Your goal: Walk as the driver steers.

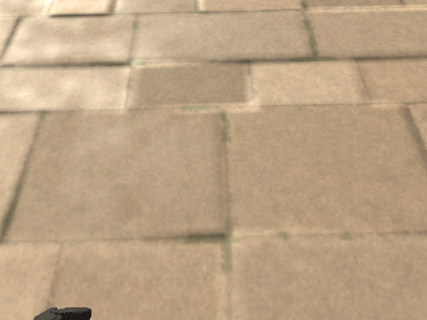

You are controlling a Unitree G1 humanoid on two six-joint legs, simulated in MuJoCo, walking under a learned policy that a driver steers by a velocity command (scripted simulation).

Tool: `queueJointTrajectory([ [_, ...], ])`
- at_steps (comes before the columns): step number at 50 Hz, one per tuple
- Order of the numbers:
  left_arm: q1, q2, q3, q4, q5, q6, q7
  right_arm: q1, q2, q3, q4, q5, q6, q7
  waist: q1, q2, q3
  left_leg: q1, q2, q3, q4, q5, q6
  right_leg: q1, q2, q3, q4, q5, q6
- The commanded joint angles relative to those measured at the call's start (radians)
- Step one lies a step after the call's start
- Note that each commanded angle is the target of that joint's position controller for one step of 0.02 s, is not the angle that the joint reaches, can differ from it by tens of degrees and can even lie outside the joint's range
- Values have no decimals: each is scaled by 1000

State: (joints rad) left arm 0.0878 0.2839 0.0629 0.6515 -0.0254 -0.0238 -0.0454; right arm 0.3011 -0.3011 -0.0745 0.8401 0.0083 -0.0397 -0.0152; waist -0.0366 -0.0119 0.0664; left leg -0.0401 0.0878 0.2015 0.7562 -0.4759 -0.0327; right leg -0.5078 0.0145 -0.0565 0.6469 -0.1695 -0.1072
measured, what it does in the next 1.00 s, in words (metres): walks ahead: left foot, then right foot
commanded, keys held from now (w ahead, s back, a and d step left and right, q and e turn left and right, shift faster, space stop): e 0.22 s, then no key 0.78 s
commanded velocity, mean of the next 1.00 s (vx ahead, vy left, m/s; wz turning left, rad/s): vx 0.12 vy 0.00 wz -0.26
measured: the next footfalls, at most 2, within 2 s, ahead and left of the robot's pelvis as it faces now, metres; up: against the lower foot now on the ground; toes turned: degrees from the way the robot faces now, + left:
left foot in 0.42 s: +0.35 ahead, +0.09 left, +0.00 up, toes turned -15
right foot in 0.70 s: +0.21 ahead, -0.14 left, +0.00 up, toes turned -11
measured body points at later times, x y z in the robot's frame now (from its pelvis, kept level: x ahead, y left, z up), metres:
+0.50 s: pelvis +0.20 +0.02 +0.01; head +0.23 +0.02 +0.46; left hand +0.39 +0.26 -0.10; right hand +0.32 -0.27 -0.08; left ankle +0.31 +0.10 -0.71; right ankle +0.11 -0.08 -0.69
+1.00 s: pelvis +0.24 -0.01 +0.02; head +0.24 -0.02 +0.47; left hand +0.37 +0.22 -0.11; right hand +0.29 -0.29 -0.11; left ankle +0.31 +0.10 -0.71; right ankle +0.17 -0.13 -0.71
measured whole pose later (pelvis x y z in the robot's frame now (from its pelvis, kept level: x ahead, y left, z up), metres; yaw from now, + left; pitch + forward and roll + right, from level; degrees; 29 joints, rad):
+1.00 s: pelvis +0.24 -0.01 +0.02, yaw -14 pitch -1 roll +0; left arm 0.26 0.22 0.03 0.88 0.01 0.00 0.03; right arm 0.14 -0.24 -0.03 0.89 -0.01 0.00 -0.01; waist -0.01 0.01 0.03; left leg -0.30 0.00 -0.02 0.53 -0.21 -0.02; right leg -0.17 0.00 0.06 0.54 -0.36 0.01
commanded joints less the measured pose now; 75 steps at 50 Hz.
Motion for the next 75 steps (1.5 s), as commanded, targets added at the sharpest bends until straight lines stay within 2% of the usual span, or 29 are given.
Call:
queueJointTrajectory([
  [1,301,238,74,-23,5,-18,9,-74,-128,-5,-154,15,-79,18,159,-112,-385,-742,-95,-302,669,-93,18,874,-353,836,-363,-99,-295],
  [2,257,200,61,-25,16,-30,9,-134,-139,-7,-178,37,-93,22,138,-79,-252,-760,-60,-289,624,-17,36,748,-322,670,-347,80,-257],
  [3,191,175,53,-30,15,-36,9,-125,-127,-6,-164,17,-95,12,82,17,-168,-706,-16,-284,540,45,30,594,-272,530,-324,304,-218],
  [4,138,144,46,-41,13,-34,16,-112,-141,-15,-152,-11,-86,3,50,18,-141,-642,13,-281,464,75,19,488,-238,432,-316,443,-193],
  [6,102,143,44,-57,25,-29,28,-86,-129,-17,-150,-23,-56,2,11,-5,-132,-543,13,-272,406,109,-9,356,-199,363,-335,601,-186],
  [9,117,183,56,-40,22,-20,49,-101,-81,-1,-156,-27,-30,-7,6,-22,-140,-518,-32,-244,244,200,-50,283,-150,281,-323,722,-172],
  [12,125,177,54,-27,7,8,71,-169,-63,10,-168,-22,-23,-2,32,-67,-174,-464,-73,-240,46,371,-63,274,-101,244,-286,633,-115],
  [16,161,154,42,-3,15,26,80,-245,-72,12,-178,-13,-27,19,80,-91,-178,-421,-85,-255,-112,462,-48,325,-131,301,-240,489,-88],
  [18,158,144,36,4,20,26,78,-245,-96,2,-182,-19,-34,25,76,-100,-164,-410,-84,-266,-167,410,-17,362,-159,358,-187,459,-83],
  [20,124,124,25,5,18,22,78,-197,-98,-3,-171,-28,-48,27,32,-105,-150,-316,-82,-250,-306,499,31,359,-135,378,-113,395,-51],
  [21,147,95,16,5,28,15,76,-183,-125,-7,-175,-44,-58,22,34,-56,-175,-196,-12,-309,-345,778,70,323,-73,357,-44,311,-7],
  [22,236,65,5,6,47,4,74,-175,-175,-11,-189,-66,-57,14,84,98,-247,-7,147,-457,-287,1167,170,211,19,293,92,1,44],
  [23,297,71,1,25,35,8,76,-133,-113,1,-164,-68,-43,14,74,244,-312,70,283,-635,-307,1210,329,118,72,244,233,-436,109],
  [24,271,134,14,30,30,24,77,-119,-55,20,-154,-37,-34,21,54,200,-301,48,303,-707,-343,1011,356,78,37,243,320,-542,146],
  [25,213,153,24,27,22,44,80,-127,-56,22,-149,-25,-26,24,38,150,-262,23,263,-682,-365,811,325,43,22,236,384,-513,167],
  [27,180,138,28,39,21,79,86,-199,-80,20,-154,-20,-10,26,53,114,-178,-99,202,-595,-417,536,264,46,-13,216,384,-426,192],
  [29,191,82,13,59,19,86,83,-262,-80,19,-154,-28,6,25,76,154,-132,-221,113,-473,-456,411,210,157,-24,156,203,-365,198],
  [30,188,59,6,69,22,81,82,-260,-77,19,-149,-28,13,23,66,173,-134,-231,86,-434,-455,401,203,203,-19,129,123,-329,196],
  [32,195,54,7,92,23,72,78,-234,-78,18,-131,-22,21,17,57,176,-164,-210,75,-411,-435,358,206,278,-14,105,-28,-187,182],
  [34,206,55,8,114,30,68,74,-216,-67,24,-116,-11,24,13,65,158,-165,-239,59,-396,-426,234,173,366,-5,83,-199,-38,148],
  [35,181,78,9,103,44,66,74,-192,-54,30,-104,-14,19,15,54,127,-155,-278,45,-388,-424,147,127,399,-44,127,-210,11,125],
  [36,159,118,15,87,49,65,77,-187,-51,33,-104,-25,12,20,31,58,-130,-308,13,-353,-396,84,88,380,-105,185,-211,11,88],
  [37,155,131,21,114,43,61,74,-192,-43,31,-106,-29,10,22,8,-52,-96,-255,-50,-271,-375,100,51,253,-90,188,-214,-173,54],
  [38,140,87,11,109,43,50,70,-221,-49,31,-100,-33,9,20,25,-45,-74,-198,-58,-259,-331,161,36,190,-81,190,-248,-242,56],
  [39,137,67,4,118,49,40,71,-223,-39,31,-95,-29,9,17,19,-51,-71,-168,-57,-255,-312,208,41,166,-83,191,-266,-243,70],
  [42,150,71,2,136,42,13,73,-191,-35,29,-64,-22,15,7,17,-42,-64,-156,-55,-255,-288,322,55,186,-71,177,-245,-113,97],
  [44,173,71,1,153,37,7,74,-186,-35,28,-46,-19,17,5,23,-30,-69,-149,-55,-254,-281,373,55,204,-66,171,-232,-65,98],
  [57,201,47,-11,247,31,6,77,-181,-48,17,80,-9,41,-14,31,7,-68,-109,-55,-255,-277,478,41,261,-44,138,-232,64,96],
  [75,235,25,-29,362,31,5,80,-162,-36,18,200,-7,53,-28,29,5,-33,-108,-62,-250,-303,426,37,252,-30,112,-272,-4,98],
])
Keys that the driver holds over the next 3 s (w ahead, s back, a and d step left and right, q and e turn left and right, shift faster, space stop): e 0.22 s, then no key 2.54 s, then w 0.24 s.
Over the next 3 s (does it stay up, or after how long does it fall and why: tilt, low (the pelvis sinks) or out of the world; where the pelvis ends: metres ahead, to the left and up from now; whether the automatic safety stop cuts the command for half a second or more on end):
stays up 0.29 -0.01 0.01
